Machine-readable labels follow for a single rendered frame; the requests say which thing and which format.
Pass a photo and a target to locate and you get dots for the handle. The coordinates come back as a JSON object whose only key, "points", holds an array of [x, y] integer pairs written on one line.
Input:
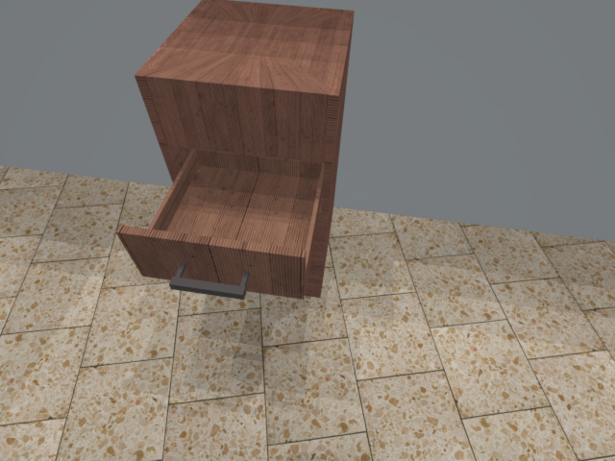
{"points": [[207, 287]]}

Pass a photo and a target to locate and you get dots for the cabinet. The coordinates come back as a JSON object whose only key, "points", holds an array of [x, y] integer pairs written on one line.
{"points": [[256, 79]]}

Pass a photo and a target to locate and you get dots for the drawer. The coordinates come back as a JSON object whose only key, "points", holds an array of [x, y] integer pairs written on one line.
{"points": [[227, 213]]}

